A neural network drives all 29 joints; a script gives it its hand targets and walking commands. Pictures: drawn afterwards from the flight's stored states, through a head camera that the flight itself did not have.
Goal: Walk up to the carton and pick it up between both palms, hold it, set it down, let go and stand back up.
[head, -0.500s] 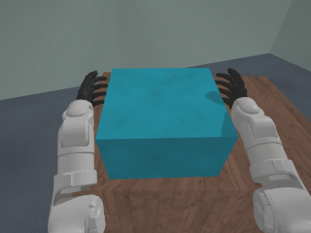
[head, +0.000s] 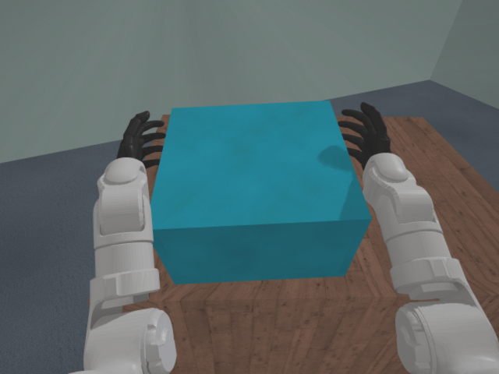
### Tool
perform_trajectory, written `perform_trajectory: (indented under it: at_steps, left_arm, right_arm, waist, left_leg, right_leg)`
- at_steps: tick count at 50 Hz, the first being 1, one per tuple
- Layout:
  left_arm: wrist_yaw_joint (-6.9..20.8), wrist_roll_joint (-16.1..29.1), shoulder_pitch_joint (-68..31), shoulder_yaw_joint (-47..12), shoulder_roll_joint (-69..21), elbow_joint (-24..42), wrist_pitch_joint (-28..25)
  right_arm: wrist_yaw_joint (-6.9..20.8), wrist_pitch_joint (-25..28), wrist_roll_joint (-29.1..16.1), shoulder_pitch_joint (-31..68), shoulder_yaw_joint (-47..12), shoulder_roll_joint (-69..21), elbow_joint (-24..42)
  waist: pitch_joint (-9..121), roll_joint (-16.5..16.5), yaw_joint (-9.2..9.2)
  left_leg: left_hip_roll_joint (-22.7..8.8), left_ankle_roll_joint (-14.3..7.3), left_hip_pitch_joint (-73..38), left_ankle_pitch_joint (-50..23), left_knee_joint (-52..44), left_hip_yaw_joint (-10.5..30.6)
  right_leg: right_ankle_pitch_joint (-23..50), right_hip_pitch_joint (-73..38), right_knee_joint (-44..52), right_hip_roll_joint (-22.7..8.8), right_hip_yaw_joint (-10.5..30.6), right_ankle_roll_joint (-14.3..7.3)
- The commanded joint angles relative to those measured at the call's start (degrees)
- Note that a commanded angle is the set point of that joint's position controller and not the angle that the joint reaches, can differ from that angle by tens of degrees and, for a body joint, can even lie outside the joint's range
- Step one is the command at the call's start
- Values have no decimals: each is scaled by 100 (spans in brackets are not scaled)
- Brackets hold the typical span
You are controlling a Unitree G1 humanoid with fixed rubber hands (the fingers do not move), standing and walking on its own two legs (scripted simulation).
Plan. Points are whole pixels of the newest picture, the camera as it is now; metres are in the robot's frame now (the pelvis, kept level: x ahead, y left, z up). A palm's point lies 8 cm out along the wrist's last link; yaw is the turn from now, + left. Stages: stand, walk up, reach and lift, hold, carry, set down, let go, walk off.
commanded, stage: hold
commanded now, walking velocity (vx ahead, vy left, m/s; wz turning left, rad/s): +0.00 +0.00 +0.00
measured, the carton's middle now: (255, 188) +0.38 +0.00 +0.14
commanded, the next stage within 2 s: none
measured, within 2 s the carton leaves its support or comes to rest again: neither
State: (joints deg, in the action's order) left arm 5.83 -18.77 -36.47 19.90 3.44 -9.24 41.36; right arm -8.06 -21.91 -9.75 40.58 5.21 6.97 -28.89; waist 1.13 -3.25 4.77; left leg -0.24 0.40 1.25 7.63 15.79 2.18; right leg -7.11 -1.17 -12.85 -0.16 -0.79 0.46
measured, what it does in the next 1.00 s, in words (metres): stands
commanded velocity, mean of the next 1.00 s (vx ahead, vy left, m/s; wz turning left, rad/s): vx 0.00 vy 0.00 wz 0.00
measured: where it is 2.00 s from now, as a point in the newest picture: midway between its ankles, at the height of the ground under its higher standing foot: outside the picture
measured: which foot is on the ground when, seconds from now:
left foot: down 0.00-1.00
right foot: down 0.00-1.00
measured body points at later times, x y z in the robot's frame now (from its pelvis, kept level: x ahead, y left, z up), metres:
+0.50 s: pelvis +0.00 +0.00 +0.00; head -0.05 +0.03 +0.45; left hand +0.38 +0.19 +0.20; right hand +0.37 -0.18 +0.21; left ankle +0.02 +0.12 -0.75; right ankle +0.01 -0.12 -0.75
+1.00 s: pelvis +0.00 +0.00 +0.00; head -0.05 +0.03 +0.45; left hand +0.38 +0.19 +0.21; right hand +0.37 -0.18 +0.20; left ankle +0.02 +0.12 -0.75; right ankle +0.01 -0.12 -0.75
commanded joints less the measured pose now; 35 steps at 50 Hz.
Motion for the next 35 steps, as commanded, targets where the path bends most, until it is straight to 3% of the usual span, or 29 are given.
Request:
perform_trajectory:
  at_steps: [1,13,20,35]
  left_arm:
    - [1059,883,-3655,-2014,-2452,429,-348]
    - [1045,710,-3380,-1820,-2401,320,-372]
    - [1005,826,-3375,-2081,-2442,647,-403]
    - [1057,742,-3306,-1941,-2296,618,-385]
  right_arm:
    - [884,294,-338,3690,-1616,-2778,1004]
    - [931,598,-257,3654,-1663,-2593,1088]
    - [897,697,-335,3593,-1724,-2543,1351]
    - [840,713,-301,3556,-1811,-2584,1464]
  waist:
    - [1419,383,86]
    - [1459,306,23]
    - [1666,440,137]
    - [1567,330,77]
  left_leg:
    - [289,16,-200,-515,-202,-464]
    - [241,55,-503,-1085,-61,-499]
    - [257,164,-789,-1584,108,-508]
    - [288,85,-641,-1309,47,-559]
  right_leg:
    - [212,-376,126,189,-288,50]
    - [337,-441,76,292,-443,15]
    - [666,-481,38,313,-462,18]
    - [775,-619,25,258,-473,77]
